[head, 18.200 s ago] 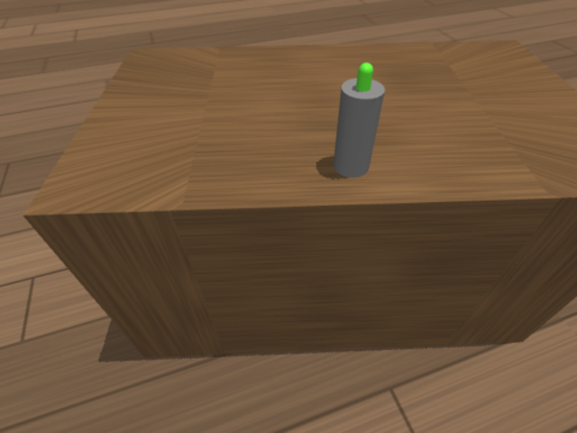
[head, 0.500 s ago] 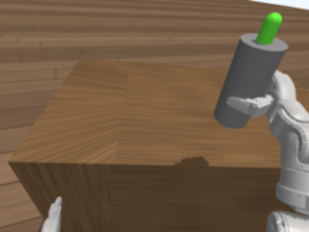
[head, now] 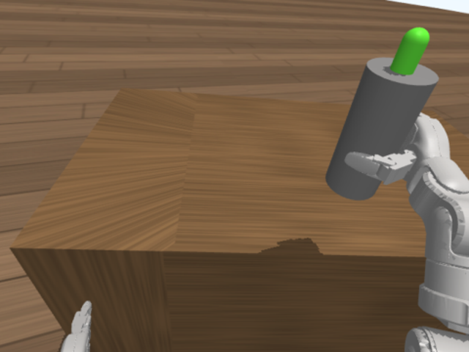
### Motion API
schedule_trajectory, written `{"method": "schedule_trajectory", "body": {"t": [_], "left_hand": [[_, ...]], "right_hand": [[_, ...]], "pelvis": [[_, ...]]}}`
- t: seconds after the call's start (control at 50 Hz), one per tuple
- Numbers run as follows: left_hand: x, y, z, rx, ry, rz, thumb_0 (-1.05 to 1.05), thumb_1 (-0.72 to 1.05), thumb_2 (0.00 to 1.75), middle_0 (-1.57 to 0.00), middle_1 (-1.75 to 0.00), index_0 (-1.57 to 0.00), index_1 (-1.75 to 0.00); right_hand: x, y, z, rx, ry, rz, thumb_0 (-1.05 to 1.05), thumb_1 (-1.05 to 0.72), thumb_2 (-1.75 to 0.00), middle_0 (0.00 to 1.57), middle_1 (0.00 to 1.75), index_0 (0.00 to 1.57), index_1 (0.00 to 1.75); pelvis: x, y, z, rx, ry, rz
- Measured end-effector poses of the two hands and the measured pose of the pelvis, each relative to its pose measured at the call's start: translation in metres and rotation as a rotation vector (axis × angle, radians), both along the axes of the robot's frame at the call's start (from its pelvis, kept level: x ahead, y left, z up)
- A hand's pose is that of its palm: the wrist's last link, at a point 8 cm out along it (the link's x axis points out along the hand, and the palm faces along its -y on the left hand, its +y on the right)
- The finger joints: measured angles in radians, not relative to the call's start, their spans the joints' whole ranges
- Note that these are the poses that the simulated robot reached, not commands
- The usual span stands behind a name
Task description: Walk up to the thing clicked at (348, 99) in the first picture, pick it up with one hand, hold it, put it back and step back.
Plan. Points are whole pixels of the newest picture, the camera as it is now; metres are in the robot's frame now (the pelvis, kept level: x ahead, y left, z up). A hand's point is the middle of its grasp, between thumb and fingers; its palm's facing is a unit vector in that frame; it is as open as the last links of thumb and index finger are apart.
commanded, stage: crouch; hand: right
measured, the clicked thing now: (378, 121) +0.33 -0.16 +0.31
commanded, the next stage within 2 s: lower in 1.10 s
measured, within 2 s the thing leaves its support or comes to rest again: rests again in 2.00 s
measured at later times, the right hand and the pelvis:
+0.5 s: hand (355, 171) +0.39 -0.20 +0.18, palm faces +0.23 +0.97 -0.03, open 11.3 cm; pelvis +0.00 +0.00 +0.00, yaw +1 degrees
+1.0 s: hand (349, 169) +0.44 -0.21 +0.15, palm faces +0.24 +0.97 -0.03, open 11.2 cm; pelvis +0.00 -0.01 +0.00, yaw +2 degrees
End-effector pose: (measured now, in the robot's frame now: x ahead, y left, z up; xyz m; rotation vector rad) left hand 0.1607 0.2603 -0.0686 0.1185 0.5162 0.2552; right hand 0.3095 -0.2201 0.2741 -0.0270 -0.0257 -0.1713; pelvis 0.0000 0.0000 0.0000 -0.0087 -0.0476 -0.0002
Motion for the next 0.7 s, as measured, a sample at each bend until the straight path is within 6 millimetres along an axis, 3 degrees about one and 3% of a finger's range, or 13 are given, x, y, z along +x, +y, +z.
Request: {"method": "schedule_trajectory", "body": {"t": [0.16, 0.4, 0.54, 0.7], "left_hand": [[-0.012, 0.004, -0.009, 0.028, 0.084, 0.006, -0.01, -0.54, 0.06, -0.05, -0.05, -0.05, -0.05], [-0.013, -0.008, 0.001, 0.037, 0.034, 0.01, -0.01, -0.53, 0.06, -0.05, -0.05, -0.06, -0.04], [-0.023, -0.01, -0.007, 0.054, 0.089, 0.022, -0.01, -0.52, 0.06, -0.06, -0.06, -0.06, -0.05], [-0.022, -0.008, -0.003, 0.07, 0.079, 0.041, -0.01, -0.52, 0.05, -0.06, -0.06, -0.06, -0.05]], "right_hand": [[0.015, -0.009, -0.022, 0.0, 0.056, -0.039, -0.03, 0.61, -1.01, 0.68, 1.1, 0.7, 1.14], [0.042, -0.017, -0.083, 0.03, 0.151, -0.058, -0.03, 0.61, -1.0, 0.68, 1.09, 0.71, 1.13], [0.053, -0.025, -0.089, 0.015, 0.094, -0.068, -0.03, 0.61, -1.0, 0.68, 1.1, 0.71, 1.13], [0.076, -0.029, -0.094, 0.013, 0.105, -0.057, -0.03, 0.61, -1.0, 0.69, 1.09, 0.71, 1.12]], "pelvis": [[-0.002, 0.003, 0.0, 0.002, 0.005, -0.003], [-0.002, 0.002, -0.001, 0.003, 0.031, 0.01], [-0.002, -0.002, -0.003, 0.009, 0.047, 0.016], [-0.003, -0.007, -0.003, 0.012, 0.069, 0.021]]}}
